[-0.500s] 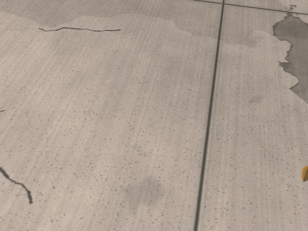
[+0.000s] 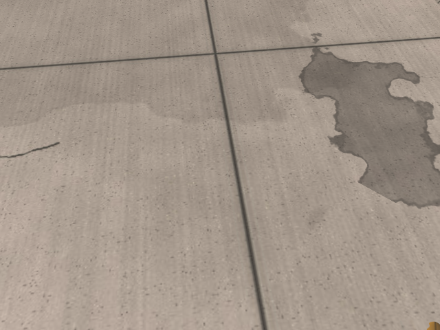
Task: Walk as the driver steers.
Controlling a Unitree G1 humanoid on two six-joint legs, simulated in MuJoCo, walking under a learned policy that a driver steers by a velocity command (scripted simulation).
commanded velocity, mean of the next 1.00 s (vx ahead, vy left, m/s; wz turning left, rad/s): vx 1.00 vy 0.00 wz -0.16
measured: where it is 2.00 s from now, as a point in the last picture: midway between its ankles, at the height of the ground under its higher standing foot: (231, 68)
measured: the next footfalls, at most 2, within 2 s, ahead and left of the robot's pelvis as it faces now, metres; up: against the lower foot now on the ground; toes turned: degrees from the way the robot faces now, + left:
right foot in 0.16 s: +0.34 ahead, -0.05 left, +0.00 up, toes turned -13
left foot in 0.60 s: +0.81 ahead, -0.07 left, +0.00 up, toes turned -22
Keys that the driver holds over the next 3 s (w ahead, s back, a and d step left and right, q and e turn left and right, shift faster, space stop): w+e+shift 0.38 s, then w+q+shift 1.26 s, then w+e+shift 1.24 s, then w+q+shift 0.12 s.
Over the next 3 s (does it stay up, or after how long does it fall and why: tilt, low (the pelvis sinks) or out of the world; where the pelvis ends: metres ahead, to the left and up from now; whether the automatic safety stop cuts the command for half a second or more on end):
stays up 2.73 0.05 0.00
